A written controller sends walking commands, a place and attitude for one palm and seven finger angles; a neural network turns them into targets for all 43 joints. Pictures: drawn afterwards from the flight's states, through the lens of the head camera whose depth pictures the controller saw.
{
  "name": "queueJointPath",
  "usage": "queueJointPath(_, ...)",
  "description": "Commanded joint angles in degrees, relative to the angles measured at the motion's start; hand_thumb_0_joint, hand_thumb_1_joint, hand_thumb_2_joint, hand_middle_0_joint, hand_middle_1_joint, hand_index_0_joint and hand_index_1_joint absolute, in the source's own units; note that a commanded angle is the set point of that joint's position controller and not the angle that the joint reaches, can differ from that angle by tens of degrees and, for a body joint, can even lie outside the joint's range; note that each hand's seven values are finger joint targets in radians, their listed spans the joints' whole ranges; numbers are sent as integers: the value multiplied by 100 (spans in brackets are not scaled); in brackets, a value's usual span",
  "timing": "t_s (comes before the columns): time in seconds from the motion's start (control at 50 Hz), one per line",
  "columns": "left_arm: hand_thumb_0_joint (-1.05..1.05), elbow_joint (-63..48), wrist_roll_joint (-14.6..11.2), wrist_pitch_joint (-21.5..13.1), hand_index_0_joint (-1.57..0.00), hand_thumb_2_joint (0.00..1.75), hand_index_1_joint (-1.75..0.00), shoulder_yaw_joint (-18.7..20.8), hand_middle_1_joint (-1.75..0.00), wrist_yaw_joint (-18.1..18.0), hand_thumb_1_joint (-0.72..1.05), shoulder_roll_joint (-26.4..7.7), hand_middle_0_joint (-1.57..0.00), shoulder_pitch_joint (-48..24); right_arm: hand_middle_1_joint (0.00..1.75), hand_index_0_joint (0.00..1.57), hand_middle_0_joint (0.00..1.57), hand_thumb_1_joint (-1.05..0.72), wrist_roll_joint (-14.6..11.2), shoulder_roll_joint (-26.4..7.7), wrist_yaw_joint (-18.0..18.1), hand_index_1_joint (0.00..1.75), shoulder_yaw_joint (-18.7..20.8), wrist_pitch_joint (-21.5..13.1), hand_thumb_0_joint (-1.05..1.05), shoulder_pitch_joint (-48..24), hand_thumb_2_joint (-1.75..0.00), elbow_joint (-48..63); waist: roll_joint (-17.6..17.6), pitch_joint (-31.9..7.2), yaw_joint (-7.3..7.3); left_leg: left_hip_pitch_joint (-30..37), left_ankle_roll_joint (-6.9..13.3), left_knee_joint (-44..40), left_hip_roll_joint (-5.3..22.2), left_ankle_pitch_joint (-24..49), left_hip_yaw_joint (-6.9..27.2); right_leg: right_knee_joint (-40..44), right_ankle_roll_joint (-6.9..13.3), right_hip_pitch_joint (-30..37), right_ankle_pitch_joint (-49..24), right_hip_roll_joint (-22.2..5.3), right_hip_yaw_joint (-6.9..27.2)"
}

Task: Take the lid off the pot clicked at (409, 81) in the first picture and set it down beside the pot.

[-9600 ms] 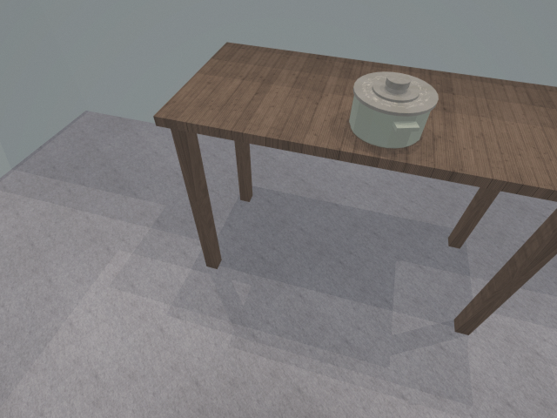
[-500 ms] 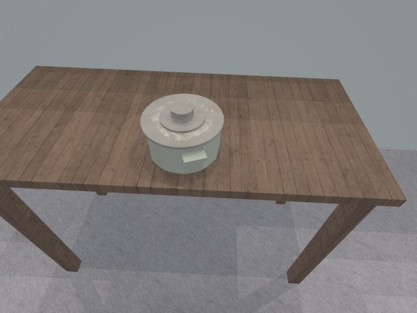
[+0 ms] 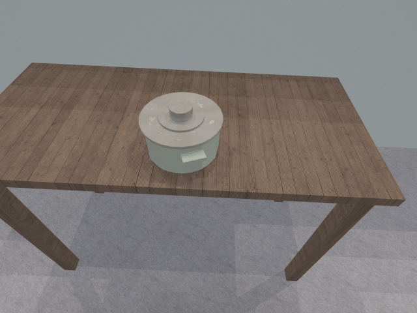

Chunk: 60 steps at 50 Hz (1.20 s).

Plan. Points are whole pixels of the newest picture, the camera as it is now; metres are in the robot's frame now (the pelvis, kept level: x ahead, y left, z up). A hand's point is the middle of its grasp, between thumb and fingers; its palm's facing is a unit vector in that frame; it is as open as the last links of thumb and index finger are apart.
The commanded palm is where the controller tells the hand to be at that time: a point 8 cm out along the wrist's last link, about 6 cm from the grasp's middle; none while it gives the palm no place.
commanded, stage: lift the closed hand beside the body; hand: left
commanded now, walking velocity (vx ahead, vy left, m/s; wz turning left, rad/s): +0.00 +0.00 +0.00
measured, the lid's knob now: (180, 108) +0.52 +0.10 +0.11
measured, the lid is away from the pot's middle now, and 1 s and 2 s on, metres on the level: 0.00 0.00 0.00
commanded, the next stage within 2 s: raise the hand higher, near the body in 0.66 s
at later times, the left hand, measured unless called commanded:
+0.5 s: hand out of the picture +0.12 +0.21 -0.03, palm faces +0.33 -0.90 -0.28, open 3.9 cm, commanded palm +0.08 +0.25 +0.01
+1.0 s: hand (63, 278) +0.16 +0.24 +0.05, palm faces +0.30 -0.85 -0.44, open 3.1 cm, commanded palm +0.10 +0.27 +0.08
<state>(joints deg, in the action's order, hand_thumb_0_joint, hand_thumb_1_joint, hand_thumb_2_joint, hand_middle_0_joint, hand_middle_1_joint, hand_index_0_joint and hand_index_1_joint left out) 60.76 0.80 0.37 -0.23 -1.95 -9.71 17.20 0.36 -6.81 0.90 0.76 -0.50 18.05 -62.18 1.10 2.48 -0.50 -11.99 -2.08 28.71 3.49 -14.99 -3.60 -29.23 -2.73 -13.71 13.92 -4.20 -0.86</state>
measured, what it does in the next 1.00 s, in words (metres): stands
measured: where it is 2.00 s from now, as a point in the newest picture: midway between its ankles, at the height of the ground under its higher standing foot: outside the picture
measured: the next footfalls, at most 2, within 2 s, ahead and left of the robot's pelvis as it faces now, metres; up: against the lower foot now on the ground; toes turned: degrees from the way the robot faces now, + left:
none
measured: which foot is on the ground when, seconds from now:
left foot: down 0.00-1.00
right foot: down 0.00-1.00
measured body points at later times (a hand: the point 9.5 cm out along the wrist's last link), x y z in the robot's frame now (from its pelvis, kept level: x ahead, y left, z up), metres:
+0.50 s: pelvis +0.00 -0.01 +0.00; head -0.01 -0.01 +0.45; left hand +0.10 +0.26 -0.01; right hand +0.26 -0.21 -0.01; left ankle +0.00 +0.14 -0.74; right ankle +0.02 -0.15 -0.74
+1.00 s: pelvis +0.03 +0.00 +0.00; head +0.03 -0.01 +0.45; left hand +0.14 +0.29 +0.08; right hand +0.22 -0.21 -0.09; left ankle +0.00 +0.14 -0.74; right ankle +0.02 -0.15 -0.74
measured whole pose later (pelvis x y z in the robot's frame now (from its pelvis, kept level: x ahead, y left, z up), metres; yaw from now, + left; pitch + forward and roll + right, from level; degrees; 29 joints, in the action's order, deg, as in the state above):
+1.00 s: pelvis +0.03 +0.00 +0.00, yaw +2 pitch -2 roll +0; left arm -17.5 0.7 -3.0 9.8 -5.0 -15.7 40.9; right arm -0.5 -10.5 4.4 0.9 -11.7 12.4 -37.1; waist -2.5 1.1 -3.6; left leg -9.1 -1.8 28.9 3.0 -17.8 -1.9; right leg -28.3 -3.2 -9.3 16.8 -4.8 -2.9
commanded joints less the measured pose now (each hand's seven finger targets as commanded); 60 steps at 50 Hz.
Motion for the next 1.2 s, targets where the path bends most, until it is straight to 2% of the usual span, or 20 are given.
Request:
queueJointPath(0.0,0,-195,5,-96,-20,90,-30,101,-30,-22,90,-525,-20,401,30,20,20,-90,2,-515,36,30,111,-77,0,333,-90,231,-106,219,-11,-163,136,-601,232,363,263,647,346,-198,-53,-160,214)
queueJointPath(0.02,0,82,62,-179,-20,90,-30,143,-30,-214,90,-764,-20,609,30,20,20,-90,-11,-935,13,30,125,-92,0,-280,-90,562,-59,258,-114,-603,-49,548,262,555,124,580,339,2,-2058,-517,486)
queueJointPath(0.04,0,-7320,-646,-1125,-24,90,-35,77,-35,-270,90,-1605,-24,-3307,30,20,20,-90,-454,-1542,61,30,23,-1117,0,-544,-90,2372,-1158,-2538,-14,793,88,-552,-305,708,418,134,432,842,-1320,-53,10)
queueJointPath(0.06,0,-6088,-208,-576,-29,90,-40,77,-40,-595,90,-1251,-29,-696,30,20,20,-90,-474,-1121,325,30,-43,-1569,0,-859,-90,2058,-1917,-2157,-153,827,153,-627,-145,722,231,-109,528,407,-543,125,-189)
queueJointPath(0.08,0,-5780,-354,-161,-33,90,-44,46,-44,-835,90,-1067,-33,-467,30,20,20,-90,-528,-1172,353,30,29,-1694,0,-948,-90,1725,-1479,-1640,-85,353,24,-520,-126,283,259,66,420,226,-323,134,-351)
queueJointPath(0.1,0,-5439,-324,221,-38,90,-49,-203,-49,-863,90,-378,-38,652,30,20,20,-90,-592,-1078,320,30,37,-1752,0,-950,-90,1731,-1138,-1156,-60,238,66,-741,-166,56,318,318,403,291,-165,169,-431)
queueJointPath(0.16,0,-4276,-74,272,-51,90,-64,-453,-64,-701,90,238,-51,1446,30,20,20,-90,-329,-1140,154,30,120,-1865,0,-1192,-90,2071,414,558,-11,-429,128,-756,-264,-221,446,523,303,-267,357,266,-651)
queueJointPath(0.2,0,-3719,-34,198,-60,90,-73,-131,-73,-538,90,187,-60,2524,30,20,20,-90,-317,-1168,23,30,314,-1656,0,-1320,-90,2394,1175,783,-225,-758,99,-652,-254,-291,343,544,312,-314,612,281,-632)
queueJointPath(0.24,0,-5052,-73,-98,-68,90,-83,446,-83,-416,90,-441,-68,2608,30,20,20,-90,-328,-1145,1,30,352,-1607,0,-1587,-90,2941,973,539,-414,-717,71,-689,-325,-341,201,563,323,-54,812,266,-512)
queueJointPath(0.28,0,-6672,-150,-406,-77,90,-92,1064,-92,-468,90,-1219,-77,2148,30,20,20,-90,-321,-1116,61,30,315,-1698,0,-1666,-90,3373,182,-79,-462,-361,57,-642,-344,-264,91,541,324,231,666,206,-412)
queueJointPath(0.34,0,-7216,-151,-505,-90,90,-107,885,-107,-515,90,-932,-90,1510,30,20,20,-90,-266,-982,198,30,213,-1681,0,-1473,-90,3575,-401,84,-220,-143,103,-525,-382,-92,-28,610,304,-18,370,282,-335)
queueJointPath(0.4,0,-6947,-150,-506,-104,90,-121,606,-121,-443,90,-568,-104,1291,30,20,20,-90,-226,-1028,247,30,220,-1543,0,-1324,-90,3668,-75,467,29,-185,153,-320,-428,-244,-67,828,226,-447,484,324,-362)
queueJointPath(0.5,0,-8386,-182,-679,-126,90,-145,935,-145,-410,90,-960,-126,1406,30,20,20,-90,-100,-1040,347,30,178,-1603,0,-1224,-90,3866,-709,-694,-138,339,200,-248,-455,366,-74,628,256,141,-188,296,-395)
queueJointPath(0.64,0,-8120,-118,-536,-130,90,-150,1203,-150,-381,90,-1003,-130,1870,30,20,20,-90,-71,-994,404,30,183,-1463,0,-1368,-90,3809,-79,-408,-236,126,221,-301,-401,992,-31,473,198,323,-948,310,-503)
queueJointPath(0.74,0,-8789,-106,-603,-130,90,-150,1582,-150,-391,90,-1296,-130,2406,30,20,20,-90,-77,-894,399,30,168,-1471,0,-1520,-90,3785,-435,-662,-423,316,200,-348,-340,1517,12,375,240,648,-1281,296,-530)
queueJointPath(0.82,0,-8441,-46,-579,-130,90,-150,1402,-150,-338,90,-1090,-130,2608,30,20,20,-90,-101,-904,386,30,215,-1429,0,-1609,-90,3683,-5,-368,-370,175,225,-338,-303,1470,-17,433,195,469,-1253,305,-562)
queueJointPath(0.88,0,-9027,-19,-709,-130,90,-150,1586,-150,-365,90,-1358,-130,2509,30,20,20,-90,-90,-913,384,30,217,-1499,0,-1636,-90,3685,-307,-511,-390,311,227,-342,-300,1379,3,459,202,475,-1071,312,-541)
queueJointPath(0.98,0,-9223,-21,-785,-130,90,-150,1769,-150,-441,90,-1467,-130,2443,30,20,20,-90,-85,-907,413,30,221,-1535,0,-1542,-90,3620,-298,-590,-397,416,227,-354,-297,1363,7,477,210,486,-1007,317,-536)
queueJointPath(1.06,0,-9417,-5,-843,-130,90,-150,1515,-150,-414,90,-1246,-130,2481,30,20,20,-90,-78,-909,404,30,213,-1561,0,-1494,-90,3631,-490,-627,-373,491,235,-358,-299,1553,-17,434,198,482,-1170,289,-547)
queueJointPath(1.18,0,-9449,-28,-849,-130,90,-150,1853,-150,-433,90,-1492,-130,2221,30,20,20,-90,-79,-911,389,30,204,-1481,0,-1543,-90,3634,-261,-334,-376,393,216,-372,-273,1389,-7,514,209,409,-1094,335,-532)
